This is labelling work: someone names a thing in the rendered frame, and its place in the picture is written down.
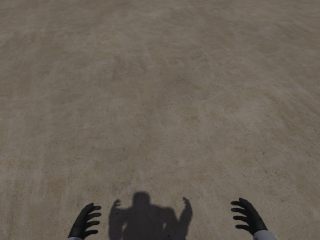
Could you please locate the robot right forearm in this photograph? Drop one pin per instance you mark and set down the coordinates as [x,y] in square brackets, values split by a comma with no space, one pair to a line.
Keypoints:
[264,235]

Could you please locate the robot right hand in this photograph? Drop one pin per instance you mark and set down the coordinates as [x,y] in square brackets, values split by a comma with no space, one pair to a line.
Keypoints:
[254,221]

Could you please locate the robot left hand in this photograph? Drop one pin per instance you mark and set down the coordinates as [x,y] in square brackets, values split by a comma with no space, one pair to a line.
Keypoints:
[80,225]

